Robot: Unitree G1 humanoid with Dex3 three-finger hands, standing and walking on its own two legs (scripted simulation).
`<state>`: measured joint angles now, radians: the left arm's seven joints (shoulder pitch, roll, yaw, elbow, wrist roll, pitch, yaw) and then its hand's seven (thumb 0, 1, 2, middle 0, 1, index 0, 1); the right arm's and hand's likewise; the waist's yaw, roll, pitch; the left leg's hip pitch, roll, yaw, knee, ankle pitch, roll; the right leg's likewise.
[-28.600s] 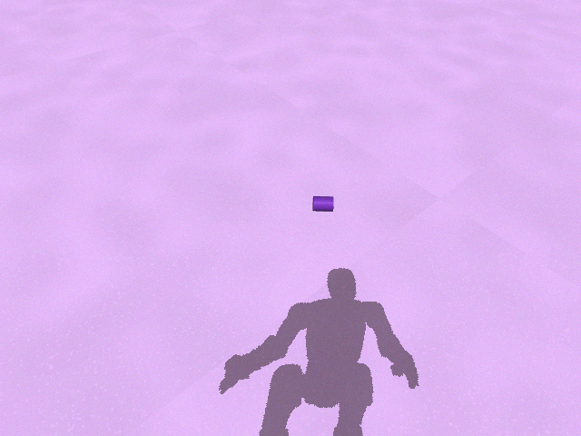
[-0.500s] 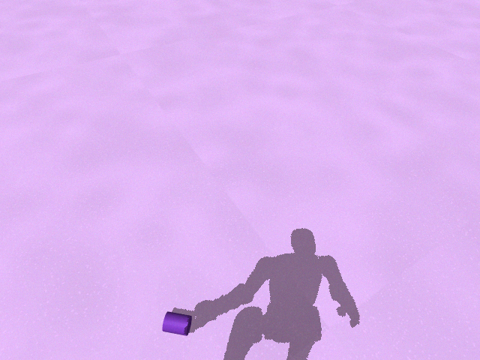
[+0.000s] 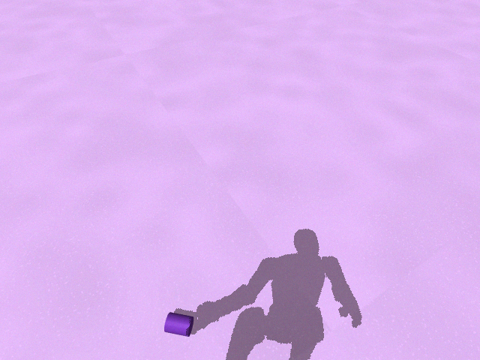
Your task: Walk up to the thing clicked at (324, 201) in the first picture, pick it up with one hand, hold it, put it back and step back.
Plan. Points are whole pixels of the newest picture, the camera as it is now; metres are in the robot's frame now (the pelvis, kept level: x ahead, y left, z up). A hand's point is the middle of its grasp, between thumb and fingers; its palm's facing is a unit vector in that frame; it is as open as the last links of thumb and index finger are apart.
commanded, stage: stand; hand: left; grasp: from above
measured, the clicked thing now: (179, 324) +0.42 +0.22 -0.75
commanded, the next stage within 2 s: rise first in 0.40 s
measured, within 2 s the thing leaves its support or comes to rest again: neither
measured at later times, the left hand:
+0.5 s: hand out of the picture +0.07 +0.25 -0.16, palm faces -0.03 -0.94 -0.33, open 7.4 cm
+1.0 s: hand out of the picture +0.12 +0.26 -0.21, palm faces -0.08 -0.92 -0.37, open 13.0 cm
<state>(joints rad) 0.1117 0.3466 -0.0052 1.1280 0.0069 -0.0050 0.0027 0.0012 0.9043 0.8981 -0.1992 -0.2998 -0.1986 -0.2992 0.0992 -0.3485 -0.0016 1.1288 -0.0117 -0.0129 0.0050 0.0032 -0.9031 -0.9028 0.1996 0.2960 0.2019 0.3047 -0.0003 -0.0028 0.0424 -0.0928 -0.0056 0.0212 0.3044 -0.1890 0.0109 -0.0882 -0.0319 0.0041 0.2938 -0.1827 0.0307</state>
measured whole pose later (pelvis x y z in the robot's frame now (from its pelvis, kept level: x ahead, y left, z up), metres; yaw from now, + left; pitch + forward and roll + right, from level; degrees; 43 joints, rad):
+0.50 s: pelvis +0.00 +0.00 +0.00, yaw +0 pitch -1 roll +0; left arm 0.12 0.35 0.00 1.13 0.01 0.00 0.00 0.00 0.90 0.90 -0.20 -0.30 -0.20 -0.30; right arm 0.11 -0.35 0.00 1.12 -0.01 -0.01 0.00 0.00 -0.90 -0.90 0.20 0.30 0.20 0.30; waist 0.00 -0.01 0.05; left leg -0.09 -0.01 0.02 0.31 -0.19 0.01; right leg -0.09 -0.04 0.00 0.29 -0.18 0.03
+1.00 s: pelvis -0.02 +0.00 -0.06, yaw +0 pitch +14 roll -1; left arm 0.09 0.33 0.15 0.78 0.17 0.14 -0.04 0.00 -0.30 0.97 -0.09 -1.03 -0.09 -1.02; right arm 0.25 -0.25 -0.03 0.63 0.02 -0.08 -0.01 0.01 -0.89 -0.90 0.20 0.30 0.20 0.30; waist -0.03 0.00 -0.08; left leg -0.73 0.02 0.00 0.93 -0.44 0.01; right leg -0.71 -0.01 -0.01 0.89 -0.42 0.03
